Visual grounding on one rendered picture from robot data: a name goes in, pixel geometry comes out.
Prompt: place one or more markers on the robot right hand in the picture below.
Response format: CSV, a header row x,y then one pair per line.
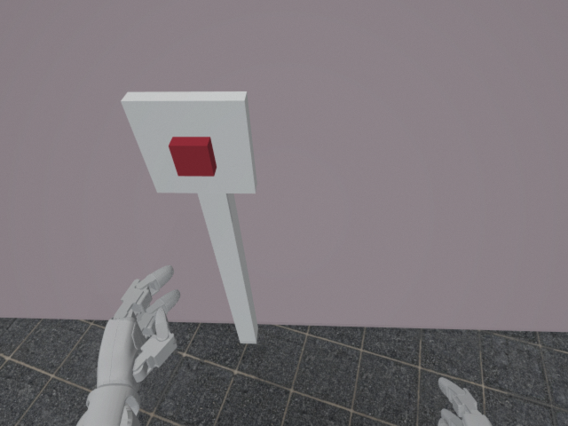
x,y
463,404

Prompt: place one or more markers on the panel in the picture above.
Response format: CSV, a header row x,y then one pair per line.
x,y
156,117

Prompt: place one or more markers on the button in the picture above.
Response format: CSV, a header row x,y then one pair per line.
x,y
193,156

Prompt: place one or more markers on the robot left hand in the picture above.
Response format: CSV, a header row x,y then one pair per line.
x,y
126,333

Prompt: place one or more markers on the left robot forearm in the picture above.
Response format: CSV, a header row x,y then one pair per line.
x,y
115,404

